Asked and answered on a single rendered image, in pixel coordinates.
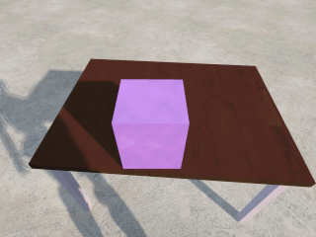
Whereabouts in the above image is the carton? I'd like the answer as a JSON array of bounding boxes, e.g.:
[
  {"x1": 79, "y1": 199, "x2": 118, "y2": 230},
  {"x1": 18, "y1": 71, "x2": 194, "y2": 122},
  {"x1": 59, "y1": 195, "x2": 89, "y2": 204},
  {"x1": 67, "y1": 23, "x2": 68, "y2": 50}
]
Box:
[{"x1": 112, "y1": 79, "x2": 190, "y2": 169}]

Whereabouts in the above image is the table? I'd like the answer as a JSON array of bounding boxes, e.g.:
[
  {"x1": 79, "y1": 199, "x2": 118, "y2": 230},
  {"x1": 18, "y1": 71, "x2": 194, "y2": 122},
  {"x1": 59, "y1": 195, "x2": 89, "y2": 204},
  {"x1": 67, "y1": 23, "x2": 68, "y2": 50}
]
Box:
[{"x1": 28, "y1": 58, "x2": 316, "y2": 223}]

